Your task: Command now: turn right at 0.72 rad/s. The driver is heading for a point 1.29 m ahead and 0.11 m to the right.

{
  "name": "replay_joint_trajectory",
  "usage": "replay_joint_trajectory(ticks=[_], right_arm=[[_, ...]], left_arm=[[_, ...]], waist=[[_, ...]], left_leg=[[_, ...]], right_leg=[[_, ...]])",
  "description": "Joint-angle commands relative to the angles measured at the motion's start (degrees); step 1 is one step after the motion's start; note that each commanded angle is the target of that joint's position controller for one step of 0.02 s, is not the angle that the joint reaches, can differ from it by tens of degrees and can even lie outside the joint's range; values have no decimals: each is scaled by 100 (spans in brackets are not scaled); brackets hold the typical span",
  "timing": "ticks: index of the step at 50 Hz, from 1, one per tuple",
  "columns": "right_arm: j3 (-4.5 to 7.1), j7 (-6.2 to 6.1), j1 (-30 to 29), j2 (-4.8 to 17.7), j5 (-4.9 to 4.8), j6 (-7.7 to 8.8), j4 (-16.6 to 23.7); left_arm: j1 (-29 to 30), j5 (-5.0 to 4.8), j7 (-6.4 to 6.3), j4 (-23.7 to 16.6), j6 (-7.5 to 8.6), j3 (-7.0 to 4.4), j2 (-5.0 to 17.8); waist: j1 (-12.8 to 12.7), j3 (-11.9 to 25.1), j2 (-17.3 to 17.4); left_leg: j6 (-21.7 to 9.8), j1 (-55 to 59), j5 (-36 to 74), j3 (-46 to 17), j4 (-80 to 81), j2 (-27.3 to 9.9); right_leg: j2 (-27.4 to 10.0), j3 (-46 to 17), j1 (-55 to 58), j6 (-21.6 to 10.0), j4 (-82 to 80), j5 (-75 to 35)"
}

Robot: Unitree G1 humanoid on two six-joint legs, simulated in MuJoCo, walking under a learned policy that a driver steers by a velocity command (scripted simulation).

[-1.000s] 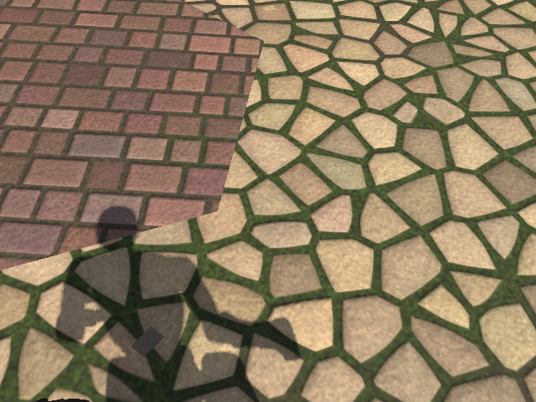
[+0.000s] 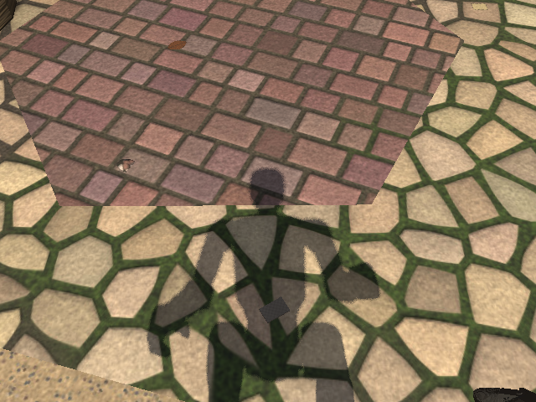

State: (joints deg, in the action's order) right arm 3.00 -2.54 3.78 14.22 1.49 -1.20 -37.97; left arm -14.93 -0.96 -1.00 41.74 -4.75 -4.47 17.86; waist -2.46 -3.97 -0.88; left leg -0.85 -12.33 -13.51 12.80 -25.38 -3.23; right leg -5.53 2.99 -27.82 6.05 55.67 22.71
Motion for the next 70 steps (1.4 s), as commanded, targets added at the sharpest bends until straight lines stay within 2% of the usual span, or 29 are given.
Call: replay_joint_trajectory(ticks=[1,5,7,8,9,10,11,14,19,27,30,32,33,34,35,36,38,41,43,45,50,53,54,55,56,58,59,63,70], right_arm=[[358,42,-162,1090,-70,94,265],[488,209,-198,1366,-387,183,144],[401,219,-556,985,-352,192,131],[279,271,-833,524,-262,206,224],[174,284,-1206,232,-273,336,730],[213,376,-1509,634,-440,569,854],[276,457,-1400,876,-522,732,843],[383,479,-814,1080,-162,899,442],[192,537,-922,583,-240,726,207],[14,910,-1719,511,-441,856,457],[126,857,-1053,803,-475,796,488],[365,708,1465,1321,-529,640,-112],[419,574,2771,1513,-488,519,-388],[493,604,2653,1880,-424,630,-453],[422,468,2659,1293,-311,605,-390],[381,403,2486,1262,-176,650,-364],[263,417,1693,989,-156,739,-202],[185,347,1115,823,-230,685,-3],[174,264,1080,836,-333,706,39],[245,174,1175,1013,-422,699,-11],[316,103,1898,1047,-519,563,-236],[238,219,1699,874,-237,438,-130],[-3,257,1916,119,-26,468,55],[-158,290,2760,-114,-605,574,413],[-84,214,2280,481,-698,505,194],[22,244,1089,841,-380,411,327],[40,298,739,788,-250,426,443],[-5,398,750,434,-459,149,646],[-154,590,-530,323,-309,415,971]], left_arm=[[245,16,132,-717,51,-72,385],[-213,-113,238,-702,20,-175,515],[-1391,-148,185,-68,115,-291,600],[-2371,-149,104,282,202,-440,953],[-2120,-60,151,-36,489,-475,1582],[-1447,24,233,-361,756,-351,1220],[-1018,8,226,-469,893,-250,1034],[-763,-39,89,-627,859,-86,709],[-1347,38,-74,-367,900,22,510],[-1587,127,-47,108,965,93,624],[-1523,296,-186,200,889,39,949],[-962,402,-242,105,784,-10,1142],[-591,479,-224,-123,856,63,945],[-1388,155,-72,-390,1068,346,-73],[-506,-91,83,-560,1381,282,691],[125,-282,115,-821,1505,271,705],[375,48,107,-871,1595,337,457],[-27,163,118,-831,1367,341,362],[612,278,90,-1143,1330,389,319],[1215,336,120,-1358,1365,456,77],[1628,-105,61,-1504,1340,202,473],[-467,-186,12,-1163,1356,-153,953],[-1667,-90,-45,-969,1281,-225,1353],[-1486,146,128,-774,1269,-280,1764],[-959,136,113,-1024,1220,-177,1033],[-687,178,59,-861,1119,-72,631],[-700,227,66,-720,1113,-63,556],[-242,42,88,-368,1179,23,175],[-944,56,100,167,1201,-61,732]], waist=[[219,682,766],[-51,770,765],[-566,504,225],[-939,281,-1140],[-685,-281,-2146],[-618,-238,-1045],[-306,-363,-865],[80,-140,-401],[-174,-152,-551],[-452,-714,-610],[75,218,-1136],[1378,1419,-1114],[1819,1951,-201],[939,2826,2129],[1431,2956,957],[1258,1872,671],[472,768,-642],[-159,-69,-86],[-51,-520,-93],[218,-511,98],[581,-7,596],[-658,1430,695],[-814,2443,-520],[-51,3067,-3505],[-288,2094,-2182],[-436,821,-142],[-399,405,-103],[126,-11,-465],[-28,-823,354]], left_leg=[[-1193,438,1428,-787,875,-1836],[-786,97,-1946,-859,1139,-1956],[-364,-910,-3021,-339,108,-1410],[-19,-2013,-2796,295,-2324,-740],[266,-4461,-2706,-540,-4298,344],[63,-4978,-2008,-1670,-4703,208],[-80,-4946,-1359,-1828,-4525,32],[53,-3958,117,-1793,-3441,-97],[338,-3567,1865,-1200,-2108,55],[-283,-3046,2250,-602,-408,450],[-628,-2007,1554,-27,-750,1146],[-997,749,1454,-324,-955,1183],[-1286,2976,345,-1662,-1324,513],[-2910,5143,-2454,-5840,-417,-1345],[-2423,4801,-3621,-6754,806,-1192],[-2113,3892,-2962,-6130,994,-1112],[-1933,1399,-1523,-5053,1285,-608],[-2050,-505,-997,-4199,1710,-51],[-1909,-1673,-365,-3547,1860,278],[-1560,-2395,-64,-3021,1676,670],[-1032,-696,-620,-3784,795,340],[-490,-383,1376,-3504,-2006,436],[-383,-1452,-680,-2990,-4232,727],[-272,-3298,-1747,-2494,-5959,855],[-218,-3812,-1069,-2316,-6398,334],[-229,-3698,-518,-1945,-6101,-57],[-253,-3403,-411,-2009,-5601,-270],[-235,-3512,-280,-1912,-5300,-630],[-393,-3082,1395,-1458,-2334,-117]], right_leg=[[-193,16,250,-202,-542,-17],[-54,421,1145,-793,-1367,98],[400,730,2396,-1226,-1983,306],[-53,-451,3165,-1735,-2884,1182],[-1206,-4319,3411,-2782,-4157,2562],[-1741,-5148,3286,-2958,-5022,3182],[-1729,-4821,3135,-2728,-5065,2868],[-997,-3231,2756,-2176,-4718,1404],[-441,-1394,2921,-1666,-4918,-790],[-662,50,3390,-1238,-5175,-3449],[-743,385,4185,-877,-3691,-8496],[-731,467,3352,-694,-906,-10026],[-323,209,1253,-641,1327,-6512],[999,-819,-1696,-74,4080,633],[870,-1529,-2045,-528,3938,-70],[616,-1502,-2262,-648,3651,-137],[250,-1381,-1414,-855,2418,-464],[-8,-1182,-922,-637,1507,-380],[2,-789,-456,-382,232,-1018],[256,-517,643,-231,-1266,-2368],[489,-1018,1166,-40,-2729,-2853],[216,-947,3273,-486,-2224,-1487],[-892,-2385,5029,-764,-2168,-18],[-2222,-6269,5840,-1735,-3903,2746],[-1899,-5935,5157,-1568,-4216,3476],[-1386,-3531,3720,-1248,-3931,839],[-1138,-2642,3023,-1208,-3861,-499],[-1023,-1448,2400,-1292,-4358,-1110],[-889,-70,2226,-1432,-5392,-2229]])
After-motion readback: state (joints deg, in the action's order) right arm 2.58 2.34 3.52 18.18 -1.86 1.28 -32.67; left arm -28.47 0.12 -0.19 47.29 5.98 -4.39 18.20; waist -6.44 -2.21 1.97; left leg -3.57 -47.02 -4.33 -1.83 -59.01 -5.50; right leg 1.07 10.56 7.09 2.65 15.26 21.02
